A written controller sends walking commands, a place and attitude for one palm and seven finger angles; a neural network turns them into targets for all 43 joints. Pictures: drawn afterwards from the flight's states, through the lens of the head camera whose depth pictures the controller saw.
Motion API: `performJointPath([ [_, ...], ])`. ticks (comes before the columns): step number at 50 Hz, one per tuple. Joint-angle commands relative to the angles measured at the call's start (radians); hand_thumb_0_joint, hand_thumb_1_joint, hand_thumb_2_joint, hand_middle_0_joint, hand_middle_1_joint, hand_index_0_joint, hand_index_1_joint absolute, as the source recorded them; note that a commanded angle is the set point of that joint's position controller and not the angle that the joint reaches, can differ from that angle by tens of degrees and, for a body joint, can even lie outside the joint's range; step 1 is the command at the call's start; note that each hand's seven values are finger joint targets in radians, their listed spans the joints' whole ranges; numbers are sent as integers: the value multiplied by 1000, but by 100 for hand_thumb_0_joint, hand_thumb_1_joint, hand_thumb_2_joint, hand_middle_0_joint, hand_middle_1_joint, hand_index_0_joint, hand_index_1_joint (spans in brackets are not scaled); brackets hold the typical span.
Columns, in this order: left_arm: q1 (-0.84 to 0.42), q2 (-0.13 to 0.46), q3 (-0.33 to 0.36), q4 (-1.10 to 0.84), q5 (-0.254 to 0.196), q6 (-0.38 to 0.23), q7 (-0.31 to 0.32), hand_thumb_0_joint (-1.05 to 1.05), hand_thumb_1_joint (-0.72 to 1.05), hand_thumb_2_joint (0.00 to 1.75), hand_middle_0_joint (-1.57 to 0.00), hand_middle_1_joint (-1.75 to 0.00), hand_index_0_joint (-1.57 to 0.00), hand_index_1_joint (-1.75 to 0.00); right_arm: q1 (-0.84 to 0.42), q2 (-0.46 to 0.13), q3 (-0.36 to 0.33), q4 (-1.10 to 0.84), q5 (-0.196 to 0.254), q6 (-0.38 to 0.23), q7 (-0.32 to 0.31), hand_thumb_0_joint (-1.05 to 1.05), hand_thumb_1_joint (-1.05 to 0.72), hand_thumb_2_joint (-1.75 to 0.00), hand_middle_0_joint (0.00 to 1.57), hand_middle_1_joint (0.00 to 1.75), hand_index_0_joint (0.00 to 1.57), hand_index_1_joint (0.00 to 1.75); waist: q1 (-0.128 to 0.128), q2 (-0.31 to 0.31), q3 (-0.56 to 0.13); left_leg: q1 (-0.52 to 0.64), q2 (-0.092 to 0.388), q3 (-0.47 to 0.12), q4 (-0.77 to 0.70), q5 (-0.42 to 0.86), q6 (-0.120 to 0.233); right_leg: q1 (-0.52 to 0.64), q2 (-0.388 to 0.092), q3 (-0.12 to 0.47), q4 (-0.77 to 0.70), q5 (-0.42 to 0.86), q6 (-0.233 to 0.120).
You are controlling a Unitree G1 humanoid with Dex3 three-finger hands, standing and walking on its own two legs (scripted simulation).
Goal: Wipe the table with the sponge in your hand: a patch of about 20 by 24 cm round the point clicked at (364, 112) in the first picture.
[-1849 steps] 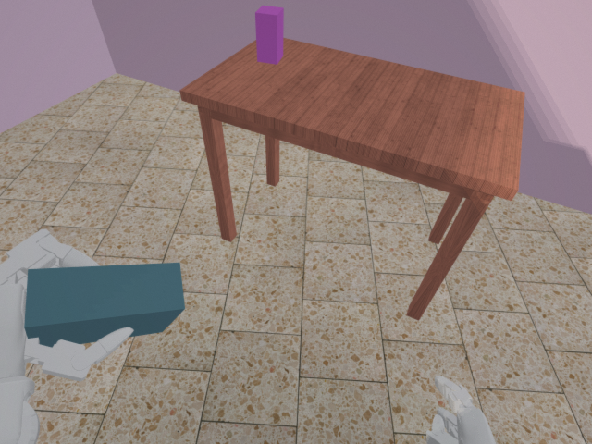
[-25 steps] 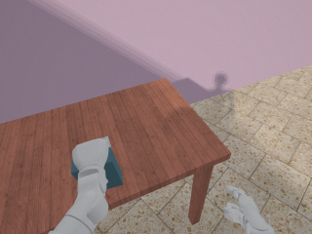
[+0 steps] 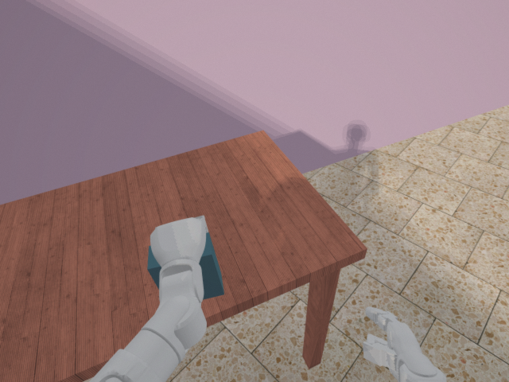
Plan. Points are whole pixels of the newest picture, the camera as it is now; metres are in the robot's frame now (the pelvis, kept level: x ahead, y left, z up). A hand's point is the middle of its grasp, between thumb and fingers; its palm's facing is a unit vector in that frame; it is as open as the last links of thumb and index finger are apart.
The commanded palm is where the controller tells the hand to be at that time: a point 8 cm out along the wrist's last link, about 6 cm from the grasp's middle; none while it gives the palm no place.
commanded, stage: wipe forward along the third lane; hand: left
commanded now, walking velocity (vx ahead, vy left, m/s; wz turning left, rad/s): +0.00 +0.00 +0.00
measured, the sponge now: (191, 278) +0.30 +0.17 -0.02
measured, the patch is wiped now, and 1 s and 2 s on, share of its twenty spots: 0.55 0.80 1.00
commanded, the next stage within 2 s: wipe back along the third lane in 1.62 s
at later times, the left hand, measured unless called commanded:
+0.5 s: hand (194, 241) +0.35 +0.17 +0.04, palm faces -0.04 -0.03 -1.00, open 9.5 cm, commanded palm +0.32 +0.17 +0.07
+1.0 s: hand (187, 222) +0.39 +0.19 +0.04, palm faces -0.07 -0.02 -1.00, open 9.5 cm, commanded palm +0.38 +0.20 +0.07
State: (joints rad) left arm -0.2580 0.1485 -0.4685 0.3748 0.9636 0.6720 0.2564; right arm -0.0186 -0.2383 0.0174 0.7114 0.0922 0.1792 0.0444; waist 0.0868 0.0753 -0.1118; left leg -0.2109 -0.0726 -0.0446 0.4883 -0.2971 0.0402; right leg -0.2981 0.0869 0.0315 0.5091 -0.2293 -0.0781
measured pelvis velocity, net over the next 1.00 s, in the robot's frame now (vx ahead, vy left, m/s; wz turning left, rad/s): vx -0.01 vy -0.02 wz -0.02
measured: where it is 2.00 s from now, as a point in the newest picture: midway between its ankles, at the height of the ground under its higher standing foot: outside the picture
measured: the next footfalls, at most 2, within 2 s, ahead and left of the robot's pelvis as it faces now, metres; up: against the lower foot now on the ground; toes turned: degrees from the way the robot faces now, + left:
none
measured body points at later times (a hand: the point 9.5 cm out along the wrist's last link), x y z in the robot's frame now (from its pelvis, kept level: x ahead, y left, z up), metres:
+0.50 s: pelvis -0.02 -0.02 +0.00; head -0.03 -0.05 +0.45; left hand +0.35 +0.16 +0.09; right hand +0.18 -0.24 -0.11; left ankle -0.03 +0.10 -0.74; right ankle +0.02 -0.07 -0.74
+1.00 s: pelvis -0.01 -0.02 +0.00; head +0.01 -0.05 +0.45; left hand +0.39 +0.19 +0.09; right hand +0.14 -0.27 -0.13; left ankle -0.03 +0.10 -0.74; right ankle +0.02 -0.07 -0.74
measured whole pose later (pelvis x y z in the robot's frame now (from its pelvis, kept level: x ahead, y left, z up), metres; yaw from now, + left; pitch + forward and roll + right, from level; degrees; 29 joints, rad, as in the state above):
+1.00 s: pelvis -0.01 -0.02 +0.00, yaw -1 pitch +9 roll +1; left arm -0.69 0.25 -0.20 0.97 0.93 0.47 0.31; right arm 0.09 -0.26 0.02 0.75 0.09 0.13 -0.06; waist -0.01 0.05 -0.13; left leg -0.40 -0.04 -0.03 0.50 -0.27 0.01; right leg -0.48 0.12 0.03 0.49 -0.17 -0.11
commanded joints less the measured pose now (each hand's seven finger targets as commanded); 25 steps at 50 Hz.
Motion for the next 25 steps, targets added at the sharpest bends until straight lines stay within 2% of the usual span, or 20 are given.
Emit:
performJointPath([
  [1,-291,1,65,-114,-24,-23,12,0,10,130,-120,-160,-120,-160,-240,-84,-27,-168,2,-46,-5,0,-90,-90,20,30,20,30,-21,-184,-161,-72,30,0,-59,180,4,184,-59,81,-73,217,-3],
  [4,-321,-10,54,-44,-16,-13,22,0,10,130,-120,-160,-120,-160,-235,-84,-22,-157,3,-42,-14,0,-90,-90,20,30,20,30,-28,-168,-132,-88,28,12,-66,144,0,164,-65,78,-85,168,1],
  [6,-355,45,114,-12,-18,-15,27,0,10,130,-120,-160,-120,-160,-235,-87,-21,-150,2,-40,-23,0,-90,-90,20,30,20,30,-24,-165,-129,-102,28,8,-74,123,-2,161,-63,96,-98,135,-2],
  [7,-372,21,88,7,-11,-16,27,0,10,130,-120,-160,-120,-160,-230,-85,-19,-149,2,-40,-29,0,-90,-90,20,30,20,30,-31,-159,-132,-102,25,15,-74,115,-2,161,-68,90,-97,121,2],
  [8,-406,15,83,31,-7,-20,28,0,10,130,-120,-160,-120,-160,-219,-85,-20,-144,2,-40,-33,0,-90,-90,20,30,20,30,-42,-173,-129,-102,25,18,-72,109,-1,151,-68,90,-103,117,3],
  [9,-403,27,95,55,-1,-21,29,0,10,130,-120,-160,-120,-160,-215,-86,-21,-144,2,-41,-37,0,-90,-90,20,30,20,30,-36,-158,-132,-106,25,18,-75,100,-3,144,-68,90,-105,96,2],
  [10,-436,19,82,87,5,-23,27,0,10,130,-120,-160,-120,-160,-212,-86,-18,-140,3,-39,-43,0,-90,-90,20,30,20,30,-45,-159,-121,-112,24,20,-77,83,-4,129,-69,91,-113,68,3],
  [11,-463,52,123,98,4,-33,28,0,10,130,-120,-160,-120,-160,-205,-86,-20,-139,3,-40,-49,0,-90,-90,20,30,20,30,-42,-162,-133,-117,25,16,-79,79,-3,130,-66,98,-117,61,0],
  [12,-450,53,127,132,5,-36,32,0,10,130,-120,-160,-120,-160,-197,-87,-19,-137,0,-41,-53,0,-90,-90,20,30,20,30,-39,-162,-142,-124,22,22,-75,74,-3,139,-71,98,-114,56,3],
  [13,-469,44,120,150,4,-42,33,0,10,130,-120,-160,-120,-160,-189,-87,-18,-136,0,-40,-58,0,-90,-90,20,30,20,30,-47,-175,-144,-133,21,25,-74,69,-4,138,-72,100,-116,60,6],
  [14,-462,73,151,180,5,-45,38,0,10,130,-120,-160,-120,-160,-183,-89,-19,-133,-1,-39,-61,0,-90,-90,20,30,20,30,-42,-187,-146,-147,22,25,-75,65,-6,143,-75,107,-118,56,6],
  [15,-463,51,132,201,5,-48,37,0,10,130,-120,-160,-120,-160,-184,-88,-18,-136,-1,-40,-66,0,-90,-90,20,30,20,30,-43,-187,-145,-154,20,28,-74,54,-6,136,-77,110,-124,36,9],
  [16,-487,78,163,208,4,-57,39,0,10,130,-120,-160,-120,-160,-176,-90,-19,-134,-1,-39,-68,0,-90,-90,20,30,20,30,-42,-191,-161,-156,22,20,-76,58,-6,137,-73,115,-121,45,4],
  [17,-475,56,144,230,2,-59,42,0,10,130,-120,-160,-120,-160,-172,-87,-19,-137,-2,-40,-71,0,-90,-90,20,30,20,30,-44,-179,-162,-162,21,30,-72,49,-6,135,-79,111,-123,25,10],
  [18,-495,60,149,255,0,-63,45,0,10,130,-120,-160,-120,-160,-161,-89,-19,-133,-1,-42,-74,0,-90,-90,20,30,20,30,-53,-190,-145,-167,22,29,-72,43,-6,121,-78,111,-128,26,10],
  [20,-515,95,172,302,-1,-64,52,0,10,130,-120,-160,-120,-160,-153,-95,-14,-129,-3,-43,-82,0,-90,-90,20,30,20,30,-55,-179,-139,-193,22,30,-71,22,-10,110,-82,121,-133,-11,13],
  [21,-526,135,213,325,1,-67,55,0,10,130,-120,-160,-120,-160,-148,-99,-16,-123,-5,-44,-86,0,-90,-90,20,30,20,30,-46,-178,-147,-201,23,24,-74,13,-10,105,-79,127,-135,-35,10],
  [22,-551,111,187,329,1,-74,57,0,10,130,-120,-160,-120,-160,-136,-97,-15,-123,-6,-46,-89,0,-90,-90,20,30,20,30,-61,-171,-155,-199,23,31,-66,23,-8,111,-84,122,-128,-6,14],
  [23,-551,109,191,350,-1,-77,61,0,10,130,-120,-160,-120,-160,-126,-95,-17,-121,-6,-48,-89,0,-90,-90,20,30,20,30,-63,-189,-159,-205,23,32,-62,25,-7,113,-86,120,-128,3,17],
  [25,-545,128,209,372,-3,-82,64,0,10,130,-120,-160,-120,-160,-117,-99,-19,-120,-7,-51,-92,0,-90,-90,20,30,20,30,-59,-185,-180,-217,22,35,-56,33,-8,128,-89,133,-125,32,18],
])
